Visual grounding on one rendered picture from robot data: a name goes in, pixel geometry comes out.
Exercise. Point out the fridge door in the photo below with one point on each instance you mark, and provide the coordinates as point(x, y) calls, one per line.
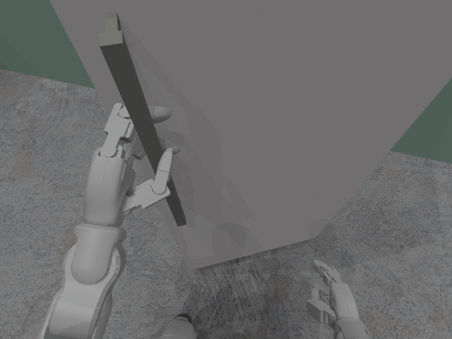
point(280, 108)

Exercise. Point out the robot left foot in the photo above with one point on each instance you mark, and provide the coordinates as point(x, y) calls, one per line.
point(184, 316)

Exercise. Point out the left robot thigh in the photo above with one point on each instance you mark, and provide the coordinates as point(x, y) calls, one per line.
point(178, 329)

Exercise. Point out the robot left forearm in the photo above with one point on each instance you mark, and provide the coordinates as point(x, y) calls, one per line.
point(81, 308)

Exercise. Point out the robot right forearm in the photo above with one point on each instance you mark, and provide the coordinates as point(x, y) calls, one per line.
point(350, 328)

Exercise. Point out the right robot hand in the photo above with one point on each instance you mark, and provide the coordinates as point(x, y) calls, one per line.
point(331, 306)

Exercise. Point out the left robot hand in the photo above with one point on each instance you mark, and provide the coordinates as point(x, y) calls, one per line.
point(110, 173)

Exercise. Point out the handle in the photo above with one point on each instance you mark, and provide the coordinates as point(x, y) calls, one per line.
point(118, 58)

